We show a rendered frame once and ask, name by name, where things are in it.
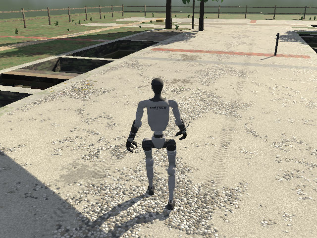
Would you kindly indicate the left robot forearm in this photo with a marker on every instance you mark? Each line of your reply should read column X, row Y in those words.
column 132, row 132

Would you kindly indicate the left robot thigh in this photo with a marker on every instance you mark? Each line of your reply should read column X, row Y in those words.
column 147, row 147

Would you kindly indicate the robot left upper arm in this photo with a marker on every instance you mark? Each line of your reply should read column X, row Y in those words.
column 139, row 113

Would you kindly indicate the robot right upper arm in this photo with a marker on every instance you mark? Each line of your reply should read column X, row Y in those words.
column 173, row 104

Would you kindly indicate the right robot forearm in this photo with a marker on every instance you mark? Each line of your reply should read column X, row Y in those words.
column 182, row 127

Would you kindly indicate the left robot hand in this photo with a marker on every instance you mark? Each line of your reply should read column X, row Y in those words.
column 129, row 144

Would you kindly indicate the robot head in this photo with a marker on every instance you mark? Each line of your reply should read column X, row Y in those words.
column 157, row 86

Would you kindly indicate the right robot hand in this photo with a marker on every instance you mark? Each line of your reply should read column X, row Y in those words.
column 183, row 137

